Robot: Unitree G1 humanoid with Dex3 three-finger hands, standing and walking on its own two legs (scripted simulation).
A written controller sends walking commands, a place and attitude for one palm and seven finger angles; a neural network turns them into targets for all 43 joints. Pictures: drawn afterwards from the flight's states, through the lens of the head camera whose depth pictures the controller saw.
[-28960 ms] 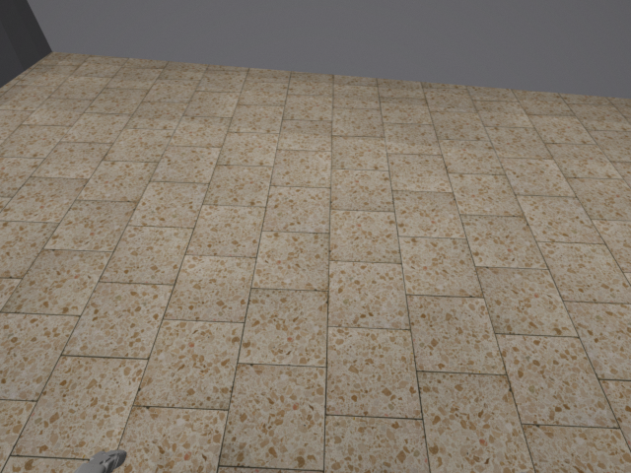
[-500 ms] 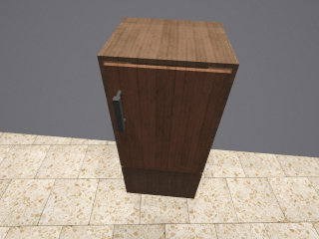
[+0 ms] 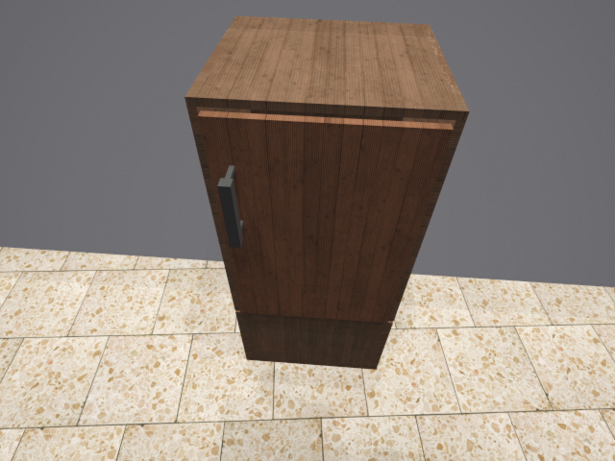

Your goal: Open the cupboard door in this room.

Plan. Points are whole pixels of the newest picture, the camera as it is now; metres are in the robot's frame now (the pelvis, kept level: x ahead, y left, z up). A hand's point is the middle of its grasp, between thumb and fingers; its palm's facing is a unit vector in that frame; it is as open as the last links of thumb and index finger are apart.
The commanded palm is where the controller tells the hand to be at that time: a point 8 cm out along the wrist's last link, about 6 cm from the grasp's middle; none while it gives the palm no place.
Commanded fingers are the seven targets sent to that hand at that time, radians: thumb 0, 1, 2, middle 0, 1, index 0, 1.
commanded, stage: raise the hand with hooked fingers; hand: left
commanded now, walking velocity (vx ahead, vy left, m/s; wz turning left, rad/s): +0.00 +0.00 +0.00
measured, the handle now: (233, 207) +0.54 +0.17 +0.00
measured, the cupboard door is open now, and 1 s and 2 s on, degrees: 0 0 0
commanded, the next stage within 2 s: none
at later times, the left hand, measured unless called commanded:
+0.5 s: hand (161, 449) +0.15 +0.20 -0.06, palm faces +0.13 -0.99 -0.02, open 9.1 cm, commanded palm +0.14 +0.25 -0.04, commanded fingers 0.00 0.27 0.63 -0.25 -0.70 -0.25 -0.70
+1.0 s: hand (139, 378) +0.23 +0.24 -0.02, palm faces +0.00 -1.00 -0.06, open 12.1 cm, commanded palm +0.20 +0.30 -0.01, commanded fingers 0.00 -0.31 0.38 -0.29 -1.08 -0.29 -1.08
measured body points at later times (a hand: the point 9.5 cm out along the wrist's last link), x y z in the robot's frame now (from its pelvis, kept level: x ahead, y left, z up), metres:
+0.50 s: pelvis +0.00 -0.03 -0.09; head +0.05 +0.01 +0.36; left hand +0.14 +0.25 -0.06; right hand +0.26 -0.25 -0.10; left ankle +0.00 +0.08 -0.74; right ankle +0.07 -0.12 -0.74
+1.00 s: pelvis +0.02 +0.00 -0.07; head +0.09 +0.02 +0.37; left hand +0.22 +0.30 -0.02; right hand +0.20 -0.24 -0.14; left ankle +0.00 +0.08 -0.74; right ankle +0.06 -0.12 -0.74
